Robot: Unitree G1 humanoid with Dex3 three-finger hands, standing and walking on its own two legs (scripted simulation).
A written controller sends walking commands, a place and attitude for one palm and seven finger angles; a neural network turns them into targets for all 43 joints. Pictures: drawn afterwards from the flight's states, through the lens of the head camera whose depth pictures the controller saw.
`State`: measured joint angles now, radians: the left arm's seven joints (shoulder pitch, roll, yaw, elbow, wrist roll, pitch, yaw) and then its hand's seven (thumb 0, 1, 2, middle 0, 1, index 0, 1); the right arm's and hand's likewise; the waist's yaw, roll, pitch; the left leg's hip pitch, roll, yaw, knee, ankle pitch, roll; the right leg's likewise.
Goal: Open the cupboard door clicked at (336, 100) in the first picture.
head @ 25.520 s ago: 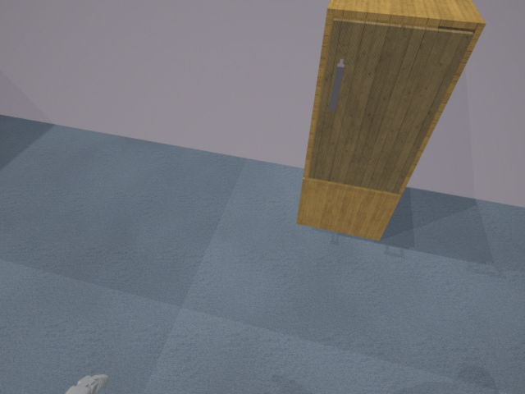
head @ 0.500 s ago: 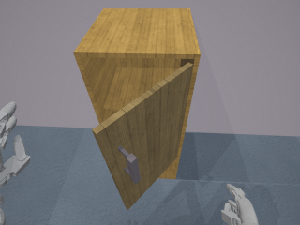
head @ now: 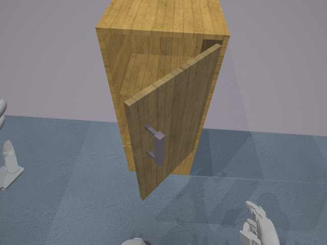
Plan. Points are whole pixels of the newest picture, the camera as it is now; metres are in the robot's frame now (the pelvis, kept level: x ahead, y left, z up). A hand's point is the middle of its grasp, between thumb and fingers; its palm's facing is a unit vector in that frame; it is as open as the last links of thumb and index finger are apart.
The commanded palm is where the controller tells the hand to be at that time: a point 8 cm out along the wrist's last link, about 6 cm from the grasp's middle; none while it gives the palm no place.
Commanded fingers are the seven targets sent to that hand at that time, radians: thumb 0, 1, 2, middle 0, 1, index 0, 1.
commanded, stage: step back with the hand held close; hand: left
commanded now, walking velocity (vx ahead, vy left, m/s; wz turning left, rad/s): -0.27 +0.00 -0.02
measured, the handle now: (154, 146) +0.37 +0.05 +0.01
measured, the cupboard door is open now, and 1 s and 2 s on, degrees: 50 50 50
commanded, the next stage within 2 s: stop stepping back and stand still in 0.28 s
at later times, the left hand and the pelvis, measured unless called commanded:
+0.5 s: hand out of the picture +0.11 +0.26 +0.19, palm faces +0.41 -0.82 -0.40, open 7.4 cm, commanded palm +0.04 +0.31 +0.19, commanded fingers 0.00 0.90 0.90 -0.20 -0.30 -0.20 -0.30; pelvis -0.10 +0.01 +0.01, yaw +0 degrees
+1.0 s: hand out of the picture +0.06 +0.21 +0.17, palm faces +0.35 -0.83 -0.43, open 7.4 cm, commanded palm -0.01 +0.26 +0.19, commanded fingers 0.00 0.90 0.90 -0.20 -0.30 -0.20 -0.30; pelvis -0.16 -0.03 +0.00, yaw -2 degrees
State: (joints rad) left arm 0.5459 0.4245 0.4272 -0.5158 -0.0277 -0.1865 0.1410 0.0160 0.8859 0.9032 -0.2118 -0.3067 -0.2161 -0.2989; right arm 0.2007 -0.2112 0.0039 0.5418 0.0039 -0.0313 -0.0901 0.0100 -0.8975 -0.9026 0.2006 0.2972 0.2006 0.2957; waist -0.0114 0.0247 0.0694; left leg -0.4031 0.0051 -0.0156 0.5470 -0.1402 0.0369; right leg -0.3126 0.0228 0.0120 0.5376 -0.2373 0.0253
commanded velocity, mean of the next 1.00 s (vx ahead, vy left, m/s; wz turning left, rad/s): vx -0.04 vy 0.01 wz -0.04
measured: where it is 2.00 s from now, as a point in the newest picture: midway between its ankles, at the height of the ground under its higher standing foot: outside the picture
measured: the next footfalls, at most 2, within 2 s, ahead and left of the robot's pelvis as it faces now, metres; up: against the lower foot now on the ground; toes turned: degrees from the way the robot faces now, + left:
left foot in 0.24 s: +0.05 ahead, +0.10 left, +0.00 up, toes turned +4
right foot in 0.62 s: -0.18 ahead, -0.11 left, +0.00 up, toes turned -4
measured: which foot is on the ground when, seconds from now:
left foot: down 0.00-0.10, up 0.12-0.22, down 0.24-0.62, up 0.64-0.76, down 0.78-1.00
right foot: down 0.00-0.24, up 0.26-0.60, down 0.62-1.00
